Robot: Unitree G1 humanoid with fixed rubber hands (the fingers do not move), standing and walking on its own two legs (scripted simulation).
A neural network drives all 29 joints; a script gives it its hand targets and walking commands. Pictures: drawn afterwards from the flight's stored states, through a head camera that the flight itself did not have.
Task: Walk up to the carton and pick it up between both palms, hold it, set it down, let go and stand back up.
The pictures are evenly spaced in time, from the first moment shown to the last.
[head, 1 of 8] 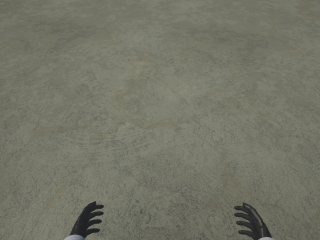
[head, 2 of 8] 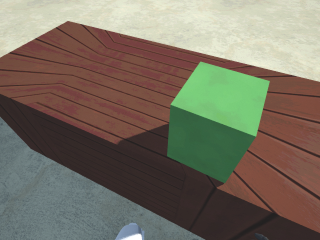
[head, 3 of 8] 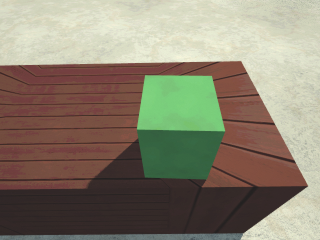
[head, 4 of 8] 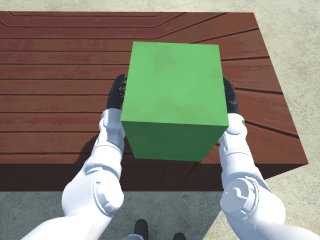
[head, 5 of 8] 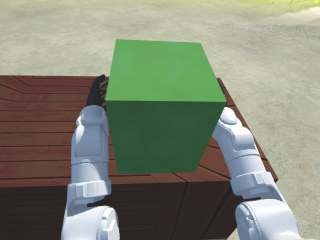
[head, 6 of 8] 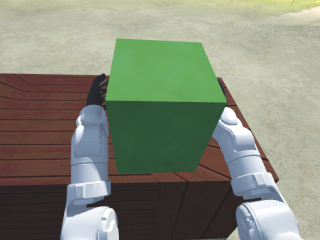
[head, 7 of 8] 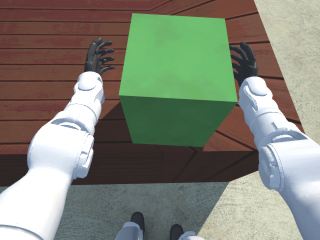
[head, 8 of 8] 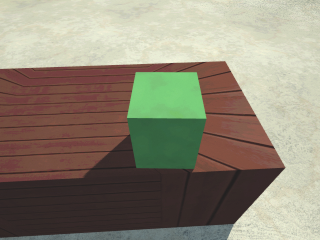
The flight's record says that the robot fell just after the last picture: no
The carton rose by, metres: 0.18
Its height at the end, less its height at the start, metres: +0.00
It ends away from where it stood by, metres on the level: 0.01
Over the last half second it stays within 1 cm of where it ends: yes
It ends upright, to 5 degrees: yes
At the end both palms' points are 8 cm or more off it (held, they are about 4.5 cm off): yes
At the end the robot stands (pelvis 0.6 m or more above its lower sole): yes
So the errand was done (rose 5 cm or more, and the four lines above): yes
